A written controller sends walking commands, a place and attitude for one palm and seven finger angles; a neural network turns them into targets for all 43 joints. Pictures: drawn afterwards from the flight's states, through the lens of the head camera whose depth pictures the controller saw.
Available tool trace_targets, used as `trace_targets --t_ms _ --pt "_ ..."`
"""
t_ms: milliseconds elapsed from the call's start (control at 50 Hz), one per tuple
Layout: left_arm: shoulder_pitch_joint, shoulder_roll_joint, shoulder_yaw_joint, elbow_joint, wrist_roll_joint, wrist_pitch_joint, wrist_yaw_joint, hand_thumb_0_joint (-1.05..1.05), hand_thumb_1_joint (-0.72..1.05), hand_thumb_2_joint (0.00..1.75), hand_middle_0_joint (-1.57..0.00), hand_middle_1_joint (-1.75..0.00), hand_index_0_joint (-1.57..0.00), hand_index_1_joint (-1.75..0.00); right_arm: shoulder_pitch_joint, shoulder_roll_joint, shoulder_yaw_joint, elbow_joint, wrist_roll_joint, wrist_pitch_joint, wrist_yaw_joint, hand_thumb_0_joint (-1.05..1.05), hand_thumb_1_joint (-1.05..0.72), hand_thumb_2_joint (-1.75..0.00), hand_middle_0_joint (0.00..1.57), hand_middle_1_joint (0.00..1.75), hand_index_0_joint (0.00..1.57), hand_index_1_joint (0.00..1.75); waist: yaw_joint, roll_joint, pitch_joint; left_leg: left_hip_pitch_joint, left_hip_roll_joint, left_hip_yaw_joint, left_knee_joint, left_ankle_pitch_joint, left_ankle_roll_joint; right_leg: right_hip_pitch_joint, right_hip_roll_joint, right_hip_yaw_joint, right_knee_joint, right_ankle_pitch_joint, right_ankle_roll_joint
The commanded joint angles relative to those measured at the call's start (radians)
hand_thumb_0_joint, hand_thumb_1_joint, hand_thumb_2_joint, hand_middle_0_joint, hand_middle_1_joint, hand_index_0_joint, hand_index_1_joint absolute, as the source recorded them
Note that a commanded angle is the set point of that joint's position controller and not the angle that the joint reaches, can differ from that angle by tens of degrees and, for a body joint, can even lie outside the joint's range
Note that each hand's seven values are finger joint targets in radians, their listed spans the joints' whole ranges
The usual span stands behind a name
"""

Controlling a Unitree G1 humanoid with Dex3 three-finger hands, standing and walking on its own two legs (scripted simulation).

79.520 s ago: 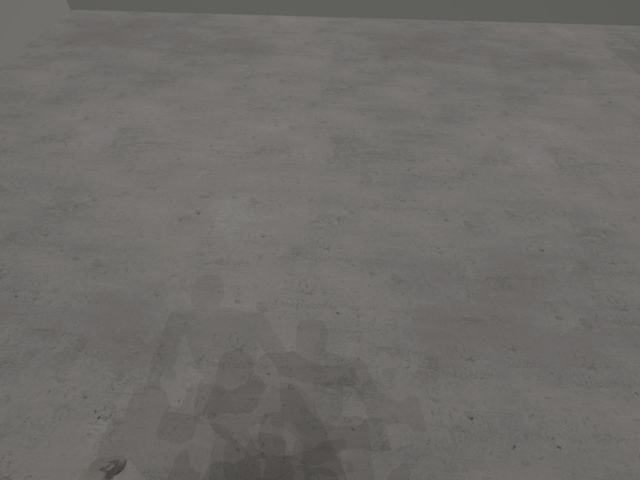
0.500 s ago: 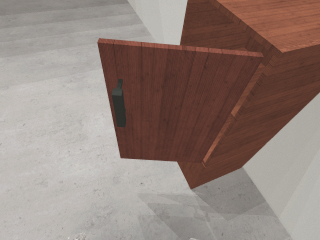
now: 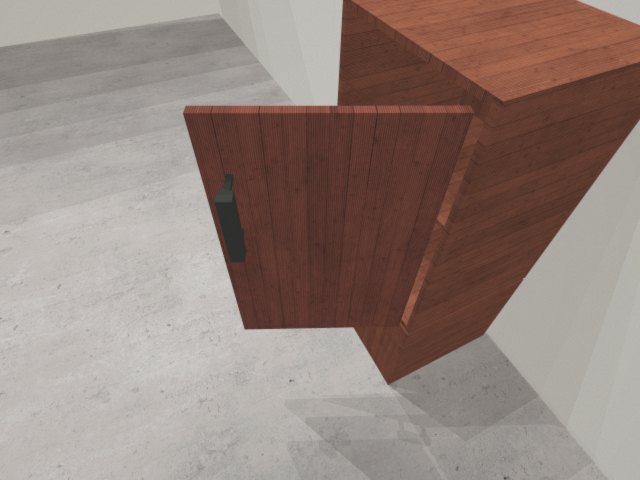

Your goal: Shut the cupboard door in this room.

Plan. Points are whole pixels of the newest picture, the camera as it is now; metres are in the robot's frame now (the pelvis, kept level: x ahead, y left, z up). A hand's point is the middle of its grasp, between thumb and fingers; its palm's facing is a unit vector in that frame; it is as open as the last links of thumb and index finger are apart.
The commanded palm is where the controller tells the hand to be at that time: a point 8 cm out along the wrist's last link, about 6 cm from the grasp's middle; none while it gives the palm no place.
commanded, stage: come to a stop and stand still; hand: left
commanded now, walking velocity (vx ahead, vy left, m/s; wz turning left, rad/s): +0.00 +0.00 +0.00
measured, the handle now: (233, 219) +0.48 +0.16 +0.03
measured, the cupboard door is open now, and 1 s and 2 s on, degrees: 65 65 65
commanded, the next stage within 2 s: look again from close up in 0.30 s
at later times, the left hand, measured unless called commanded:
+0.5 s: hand out of the picture -0.03 +0.15 -0.18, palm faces +0.01 -0.99 -0.16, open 7.3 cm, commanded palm none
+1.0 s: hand out of the picture +0.01 +0.19 -0.18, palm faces +0.00 -0.98 -0.21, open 7.3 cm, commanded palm none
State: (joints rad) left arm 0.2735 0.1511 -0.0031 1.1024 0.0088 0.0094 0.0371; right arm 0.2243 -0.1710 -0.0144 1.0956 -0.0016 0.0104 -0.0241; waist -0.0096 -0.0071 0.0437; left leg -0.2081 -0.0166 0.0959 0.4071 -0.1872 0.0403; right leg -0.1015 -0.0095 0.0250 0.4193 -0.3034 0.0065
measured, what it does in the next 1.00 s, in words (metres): stands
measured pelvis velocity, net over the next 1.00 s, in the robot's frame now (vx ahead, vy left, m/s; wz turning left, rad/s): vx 0.00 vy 0.01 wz -0.01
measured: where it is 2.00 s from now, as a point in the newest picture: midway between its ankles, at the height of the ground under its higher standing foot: outside the picture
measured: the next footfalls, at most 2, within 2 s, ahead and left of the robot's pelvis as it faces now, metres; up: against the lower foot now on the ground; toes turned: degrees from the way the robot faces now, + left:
none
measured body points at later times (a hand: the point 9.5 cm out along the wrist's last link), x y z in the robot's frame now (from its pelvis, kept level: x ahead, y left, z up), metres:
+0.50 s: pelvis -0.02 -0.01 +0.00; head +0.00 +0.00 +0.44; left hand -0.03 +0.20 -0.17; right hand -0.04 -0.22 -0.16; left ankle +0.02 +0.09 -0.74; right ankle -0.05 -0.12 -0.74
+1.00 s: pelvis +0.00 +0.01 -0.01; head +0.01 +0.02 +0.44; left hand +0.01 +0.24 -0.16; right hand +0.03 -0.23 -0.16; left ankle +0.02 +0.09 -0.74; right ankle -0.05 -0.12 -0.74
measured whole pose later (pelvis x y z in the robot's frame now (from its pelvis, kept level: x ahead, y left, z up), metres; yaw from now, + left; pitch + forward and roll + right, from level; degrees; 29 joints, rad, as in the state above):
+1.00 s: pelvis +0.00 +0.01 -0.01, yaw +0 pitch -1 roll +0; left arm 0.29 0.19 -0.02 1.07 0.01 -0.01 0.04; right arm 0.22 -0.18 0.01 1.08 -0.01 -0.02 -0.02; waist 0.01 -0.02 0.03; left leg -0.25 -0.02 0.11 0.48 -0.23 0.05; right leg -0.14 -0.01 0.04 0.49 -0.34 0.02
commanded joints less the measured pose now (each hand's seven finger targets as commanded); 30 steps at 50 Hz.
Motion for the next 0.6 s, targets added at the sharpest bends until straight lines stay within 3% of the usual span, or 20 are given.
trace_targets --t_ms 0,60,120,160,360,380,400,420,440,460,500,540,560,580 --pt "0.040 0.095 0.019 -0.019 0.001 -0.014 0.004 0.00 0.90 0.90 -0.20 -0.30 -0.20 -0.30 0.062 -0.086 -0.009 0.002 -0.004 -0.014 -0.003 0.00 -0.90 -0.90 0.20 0.30 0.20 0.30 -0.002 -0.032 0.031 0.086 0.112 -0.127 -0.082 0.075 -0.020 -0.119 -0.090 0.089 -0.121 0.128 -0.041" --pt "0.052 0.090 0.018 -0.006 0.002 -0.010 0.004 0.00 0.90 0.90 -0.20 -0.30 -0.20 -0.30 0.081 -0.075 -0.006 0.021 -0.005 -0.008 -0.004 0.00 -0.90 -0.90 0.20 0.30 0.20 0.30 0.001 -0.019 0.077 0.063 0.107 -0.125 -0.100 -0.004 -0.023 -0.134 -0.084 0.089 -0.147 0.053 -0.043" --pt "0.061 0.082 0.016 0.004 -0.001 -0.010 0.002 0.00 0.90 0.90 -0.20 -0.30 -0.20 -0.30 0.102 -0.069 -0.005 0.027 -0.007 -0.008 -0.008 0.00 -0.90 -0.90 0.20 0.30 0.20 0.30 0.000 0.012 0.074 0.058 0.104 -0.124 -0.105 -0.023 -0.026 -0.138 -0.084 0.092 -0.152 0.038 -0.045" --pt "0.066 0.078 0.016 0.006 0.000 -0.010 0.002 0.00 0.90 0.90 -0.20 -0.30 -0.20 -0.30 0.118 -0.065 -0.005 0.032 -0.007 -0.006 -0.008 0.00 -0.90 -0.90 0.20 0.30 0.20 0.30 -0.001 -0.001 0.080 0.050 0.105 -0.123 -0.105 -0.039 -0.025 -0.137 -0.080 0.091 -0.158 0.020 -0.046" --pt "0.095 0.049 0.018 0.018 -0.001 -0.015 0.006 0.00 0.90 0.90 -0.20 -0.30 -0.20 -0.30 0.158 -0.047 -0.004 0.040 -0.006 -0.015 -0.015 0.00 -0.90 -0.90 0.20 0.30 0.20 0.30 0.002 -0.012 0.050 0.053 0.115 -0.128 -0.091 0.025 -0.020 -0.111 -0.074 0.078 -0.133 0.088 -0.046" --pt "0.142 0.077 0.002 0.020 0.026 -0.060 0.039 0.00 0.90 0.90 -0.20 -0.30 -0.20 -0.30 0.046 -0.077 0.005 -0.031 -0.006 -0.046 0.003 0.00 -0.90 -0.90 0.20 0.30 0.20 0.30 0.035 0.072 0.061 -0.016 0.121 -0.102 0.128 0.183 -0.041 -0.134 -0.125 0.096 -0.104 0.403 -0.038" --pt "0.105 0.126 0.013 -0.028 0.009 -0.063 0.033 0.00 0.90 0.90 -0.20 -0.30 -0.20 -0.30 0.102 -0.032 0.004 -0.054 -0.010 -0.037 0.008 0.00 -0.90 -0.90 0.20 0.30 0.20 0.30 -0.022 0.080 0.004 -0.001 0.094 -0.114 0.097 -0.036 -0.034 -0.147 -0.146 0.122 -0.097 0.181 -0.065" --pt "0.060 0.109 0.008 -0.045 0.006 -0.060 0.026 0.00 0.90 0.90 -0.20 -0.30 -0.20 -0.30 0.142 -0.042 0.001 -0.049 -0.015 -0.033 0.008 0.00 -0.90 -0.90 0.20 0.30 0.20 0.30 -0.036 0.078 0.005 -0.026 0.096 -0.123 0.083 -0.074 -0.028 -0.172 -0.109 0.098 -0.075 -0.018 -0.076" --pt "0.071 0.093 0.006 -0.053 0.006 -0.059 0.021 0.00 0.90 0.90 -0.20 -0.30 -0.20 -0.30 0.146 -0.048 -0.001 -0.053 -0.016 -0.034 0.010 0.00 -0.90 -0.90 0.20 0.30 0.20 0.30 -0.030 0.076 0.002 -0.036 0.102 -0.132 0.074 -0.055 -0.019 -0.182 -0.083 0.086 -0.052 -0.041 -0.079" --pt "0.081 0.084 0.004 -0.055 0.009 -0.062 0.020 0.00 0.90 0.90 -0.20 -0.30 -0.20 -0.30 0.151 -0.039 0.004 -0.058 -0.020 -0.043 0.009 0.00 -0.90 -0.90 0.20 0.30 0.20 0.30 -0.017 0.097 -0.017 -0.028 0.107 -0.141 0.070 0.026 -0.011 -0.159 -0.080 0.075 -0.033 0.061 -0.081" --pt "0.097 0.073 0.002 -0.051 0.005 -0.058 0.018 0.00 0.90 0.90 -0.20 -0.30 -0.20 -0.30 0.149 -0.053 0.004 -0.071 -0.015 -0.046 0.005 0.00 -0.90 -0.90 0.20 0.30 0.20 0.30 -0.011 0.014 -0.042 -0.014 0.114 -0.153 0.064 0.055 0.001 -0.141 -0.065 0.070 -0.002 0.080 -0.073" --pt "0.097 0.065 0.000 -0.055 0.006 -0.050 0.017 0.00 0.90 0.90 -0.20 -0.30 -0.20 -0.30 0.143 -0.064 0.001 -0.078 -0.013 -0.045 0.003 0.00 -0.90 -0.90 0.20 0.30 0.20 0.30 -0.007 -0.021 0.000 -0.035 0.119 -0.158 0.040 0.017 0.005 -0.163 -0.056 0.064 0.000 0.034 -0.066" --pt "0.098 0.065 -0.001 -0.057 0.009 -0.049 0.017 0.00 0.90 0.90 -0.20 -0.30 -0.20 -0.30 0.130 -0.063 0.003 -0.078 -0.015 -0.046 0.003 0.00 -0.90 -0.90 0.20 0.30 0.20 0.30 -0.003 0.006 0.032 -0.048 0.117 -0.158 0.030 0.024 0.008 -0.173 -0.055 0.064 0.002 0.047 -0.066" --pt "0.096 0.073 0.000 -0.060 0.008 -0.045 0.016 0.00 0.90 0.90 -0.20 -0.30 -0.20 -0.30 0.129 -0.069 0.003 -0.076 -0.014 -0.044 0.004 0.00 -0.90 -0.90 0.20 0.30 0.20 0.30 -0.003 -0.010 0.047 -0.055 0.118 -0.161 0.016 -0.006 0.008 -0.180 -0.052 0.062 0.005 0.018 -0.064"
